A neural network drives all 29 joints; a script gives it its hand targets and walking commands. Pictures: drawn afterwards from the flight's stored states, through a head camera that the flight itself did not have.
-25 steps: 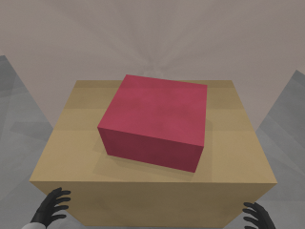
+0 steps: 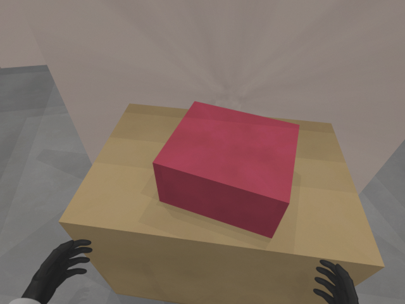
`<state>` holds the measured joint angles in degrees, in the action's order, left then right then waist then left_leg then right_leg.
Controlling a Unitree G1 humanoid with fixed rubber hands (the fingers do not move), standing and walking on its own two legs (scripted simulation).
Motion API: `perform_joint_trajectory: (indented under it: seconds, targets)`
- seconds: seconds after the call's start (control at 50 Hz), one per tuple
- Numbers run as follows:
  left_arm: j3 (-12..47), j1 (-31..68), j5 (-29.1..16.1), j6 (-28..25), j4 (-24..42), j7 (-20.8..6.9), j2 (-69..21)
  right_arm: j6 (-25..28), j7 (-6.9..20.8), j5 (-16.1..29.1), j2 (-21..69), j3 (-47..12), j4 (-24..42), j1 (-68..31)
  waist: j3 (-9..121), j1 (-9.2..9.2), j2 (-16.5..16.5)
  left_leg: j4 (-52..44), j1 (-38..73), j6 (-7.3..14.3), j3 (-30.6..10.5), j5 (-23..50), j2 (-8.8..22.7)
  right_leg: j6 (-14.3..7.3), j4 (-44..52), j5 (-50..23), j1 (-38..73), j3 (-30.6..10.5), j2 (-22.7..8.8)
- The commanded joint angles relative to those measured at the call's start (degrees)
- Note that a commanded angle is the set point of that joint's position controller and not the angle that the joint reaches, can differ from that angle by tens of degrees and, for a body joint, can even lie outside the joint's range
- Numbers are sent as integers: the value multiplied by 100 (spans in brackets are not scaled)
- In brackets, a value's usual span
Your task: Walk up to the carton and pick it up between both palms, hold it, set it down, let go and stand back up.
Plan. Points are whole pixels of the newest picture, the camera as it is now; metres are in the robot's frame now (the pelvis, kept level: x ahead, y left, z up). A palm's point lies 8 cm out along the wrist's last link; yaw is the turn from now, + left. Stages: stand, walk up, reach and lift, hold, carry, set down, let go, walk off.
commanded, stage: reach and lift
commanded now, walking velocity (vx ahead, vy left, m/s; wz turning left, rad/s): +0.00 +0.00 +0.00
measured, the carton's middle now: (229, 163) +0.51 +0.01 -0.04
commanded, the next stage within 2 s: none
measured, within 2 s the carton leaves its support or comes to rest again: neither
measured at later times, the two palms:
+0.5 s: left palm (44, 263) +0.17 +0.32 +0.03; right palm (339, 290) +0.19 -0.19 +0.01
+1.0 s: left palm (69, 204) +0.27 +0.31 +0.07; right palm (351, 250) +0.25 -0.21 +0.05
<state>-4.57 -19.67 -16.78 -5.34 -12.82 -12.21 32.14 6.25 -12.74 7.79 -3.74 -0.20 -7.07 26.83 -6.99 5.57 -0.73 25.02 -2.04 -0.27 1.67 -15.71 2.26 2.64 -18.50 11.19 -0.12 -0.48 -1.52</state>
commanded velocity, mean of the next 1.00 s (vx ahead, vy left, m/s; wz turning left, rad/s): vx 0.00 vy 0.00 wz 0.00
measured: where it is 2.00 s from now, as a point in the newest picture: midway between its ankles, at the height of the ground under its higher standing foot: outside the picture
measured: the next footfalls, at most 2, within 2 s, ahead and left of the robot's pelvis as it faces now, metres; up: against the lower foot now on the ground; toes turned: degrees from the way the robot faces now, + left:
none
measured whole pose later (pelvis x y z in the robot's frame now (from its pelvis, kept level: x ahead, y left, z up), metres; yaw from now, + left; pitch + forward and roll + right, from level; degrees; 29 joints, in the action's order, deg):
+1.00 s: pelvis +0.00 +0.00 +0.00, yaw +2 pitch -5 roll -1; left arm -1.8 4.6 -25.8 2.3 -20.7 -12.5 36.3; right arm -10.2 -15.1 16.5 -10.3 0.7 -0.4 7.7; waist -4.8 0.2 -0.5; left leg 26.5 -5.0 -0.4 -0.4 -16.1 1.6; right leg 2.6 -20.8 12.9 -2.5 -1.0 -1.1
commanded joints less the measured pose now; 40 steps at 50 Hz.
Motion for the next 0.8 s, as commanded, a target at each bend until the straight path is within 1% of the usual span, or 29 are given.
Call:
perform_joint_trajectory:
  seconds: [0.0, 0.08, 0.2, 0.3, 0.34, 0.48, 0.66, 0.74, 0.78]
  targets:
    - [-512, 333, -228, -426, 828, 26, 1146, 231, -104, 24, -329, 191, 1017, 23, 196, -86, 723, -275, -312, -444, 27, 1454, -103, -483, 259, -24, -146, -137, 77]
    - [-462, 379, -382, -574, 930, 53, 1260, 236, -150, 88, -250, 154, 1197, -37, 223, -73, 794, -231, -462, -442, -66, 1261, -75, -528, 163, 87, -169, -147, 66]
    - [-341, 545, -578, -707, 1033, 92, 1385, 196, -221, 160, -217, 117, 1417, -151, 237, -115, 895, -197, -677, -399, -236, 872, -13, -576, -14, 182, -215, -156, 59]
    - [-190, 981, -738, -574, 914, 141, 1459, -30, -235, 172, -396, 288, 1375, -629, 248, -219, 962, -274, -867, -349, -353, 399, 48, -597, -129, 280, -207, -142, 74]
    - [-140, 1148, -805, -522, 913, 174, 1486, -139, -231, 186, -461, 352, 1393, -802, 343, -259, 947, -288, -897, -330, -373, 358, 61, -606, -172, 242, -163, -147, 79]
    - [-154, 1619, -937, -306, 695, 209, 1571, -541, -195, 355, -640, 352, 1446, -1272, 568, -289, 782, -205, -774, -294, -288, 820, 31, -609, -157, -20, -99, -172, 69]
    - [-292, 2287, -950, 72, 552, 118, 1601, -988, -203, 580, -883, 342, 1645, -1711, 792, -389, 774, -159, -406, -303, -157, 1549, -8, -547, -72, -510, 13, -141, 67]
    - [-332, 2694, -946, 223, 458, 81, 1618, -1132, -202, 652, -975, 370, 1716, -2023, 926, -450, 756, -153, -297, -282, -127, 1654, -24, -518, -58, -651, 16, -107, 55]
    - [-337, 2859, -956, 299, 388, 61, 1618, -1199, -210, 679, -1013, 375, 1755, -2139, 1005, -486, 690, -149, -253, -257, -114, 1700, -35, -496, -59, -752, 27, -92, 54]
